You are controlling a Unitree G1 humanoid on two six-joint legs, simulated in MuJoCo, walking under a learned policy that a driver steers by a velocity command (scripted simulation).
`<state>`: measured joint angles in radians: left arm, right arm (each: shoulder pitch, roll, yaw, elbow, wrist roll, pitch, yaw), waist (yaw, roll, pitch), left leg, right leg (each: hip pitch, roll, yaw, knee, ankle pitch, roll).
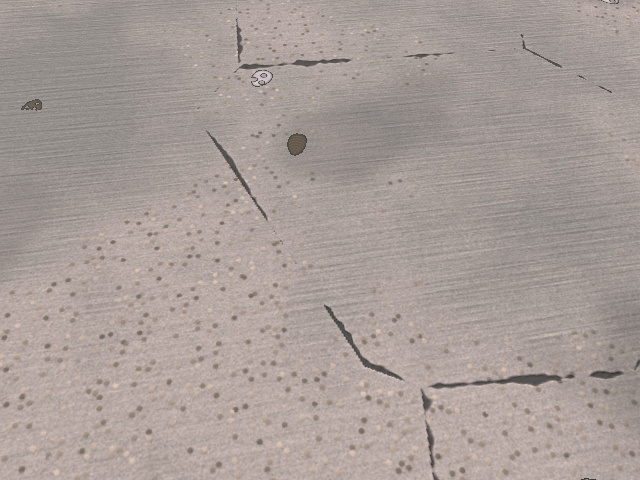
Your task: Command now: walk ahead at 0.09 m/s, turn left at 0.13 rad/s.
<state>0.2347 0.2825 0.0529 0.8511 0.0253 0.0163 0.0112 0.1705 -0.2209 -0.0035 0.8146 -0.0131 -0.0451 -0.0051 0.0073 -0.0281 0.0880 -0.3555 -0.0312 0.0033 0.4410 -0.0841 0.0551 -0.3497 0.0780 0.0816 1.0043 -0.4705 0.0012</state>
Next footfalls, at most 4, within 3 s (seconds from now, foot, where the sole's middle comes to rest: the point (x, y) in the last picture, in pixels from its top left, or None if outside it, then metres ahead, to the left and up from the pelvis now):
0.22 right None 0.06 -0.11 -0.77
0.66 left None -0.02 0.10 -0.77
1.10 right None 0.07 -0.08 -0.77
2.70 left None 0.03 0.14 -0.77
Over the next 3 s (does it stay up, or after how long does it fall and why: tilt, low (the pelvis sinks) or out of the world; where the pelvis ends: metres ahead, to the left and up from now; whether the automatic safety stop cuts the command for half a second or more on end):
stays up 0.14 0.12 0.00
